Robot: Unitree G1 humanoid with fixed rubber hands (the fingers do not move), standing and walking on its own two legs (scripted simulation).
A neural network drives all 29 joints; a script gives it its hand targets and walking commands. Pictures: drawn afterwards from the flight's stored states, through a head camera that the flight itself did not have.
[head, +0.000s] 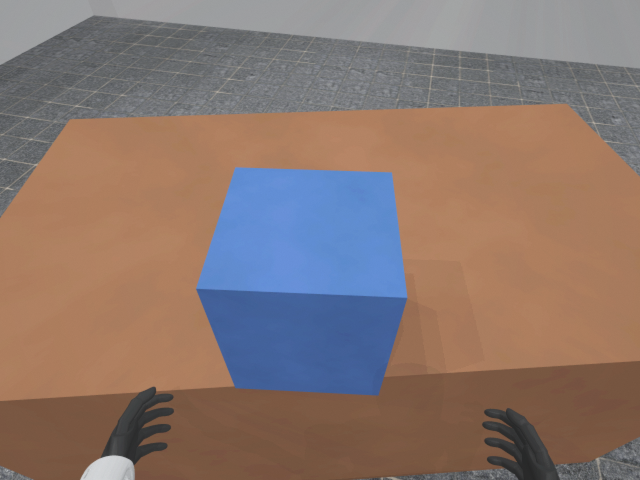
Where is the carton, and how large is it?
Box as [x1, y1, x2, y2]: [196, 167, 406, 395]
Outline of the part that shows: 235,167 196,287 235,387 377,395 406,300 406,290 391,172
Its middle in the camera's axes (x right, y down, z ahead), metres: -0.01 +0.06 +0.54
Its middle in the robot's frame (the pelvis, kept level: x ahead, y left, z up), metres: +0.37 +0.06 +0.03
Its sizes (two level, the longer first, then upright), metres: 0.210 0.200 0.250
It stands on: a pedestal, 0.69 m high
